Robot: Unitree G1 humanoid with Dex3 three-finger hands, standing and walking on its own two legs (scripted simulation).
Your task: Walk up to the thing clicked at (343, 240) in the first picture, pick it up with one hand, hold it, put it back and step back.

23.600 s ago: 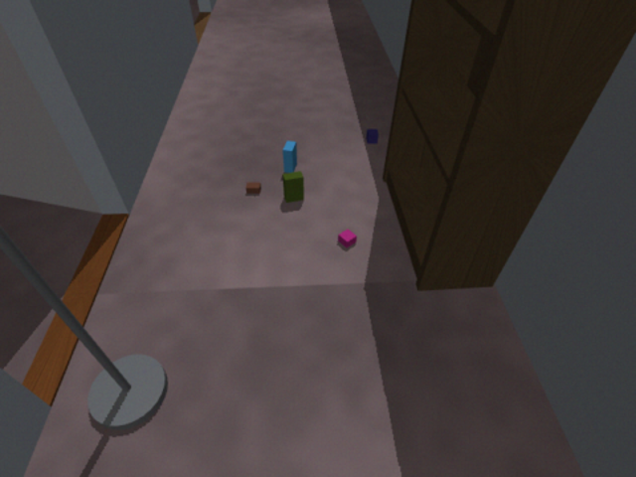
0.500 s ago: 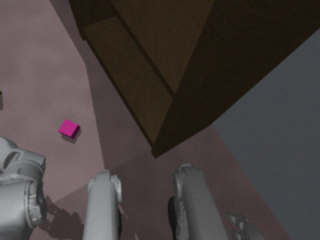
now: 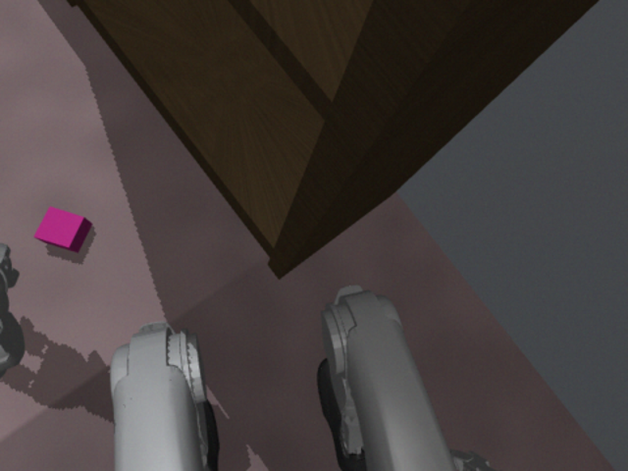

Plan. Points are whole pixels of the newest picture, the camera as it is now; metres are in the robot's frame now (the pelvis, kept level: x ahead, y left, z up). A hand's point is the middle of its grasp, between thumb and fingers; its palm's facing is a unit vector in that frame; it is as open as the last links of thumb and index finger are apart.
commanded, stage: rise first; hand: left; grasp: from above
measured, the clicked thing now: (64, 230) +0.52 +0.33 -0.34
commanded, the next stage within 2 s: approach in 0.64 s
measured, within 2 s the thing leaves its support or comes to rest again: neither
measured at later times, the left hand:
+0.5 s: hand out of the picture +0.45 +0.36 -0.19, palm faces -0.08 -0.43 -0.90, open 12.4 cm
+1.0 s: hand (19, 239) +0.47 +0.34 -0.22, palm faces -0.10 -0.43 -0.90, open 13.3 cm
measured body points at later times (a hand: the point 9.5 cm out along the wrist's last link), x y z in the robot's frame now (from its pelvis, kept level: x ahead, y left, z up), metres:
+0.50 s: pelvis +0.00 +0.00 -0.03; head +0.27 +0.05 +0.33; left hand +0.45 +0.37 -0.14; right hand +0.03 -0.26 -0.14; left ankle +0.07 +0.13 -0.32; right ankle +0.10 -0.13 -0.32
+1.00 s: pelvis +0.00 +0.00 -0.03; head +0.29 +0.06 +0.31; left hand +0.48 +0.35 -0.16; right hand -0.01 -0.26 -0.11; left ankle +0.07 +0.13 -0.32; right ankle +0.10 -0.13 -0.32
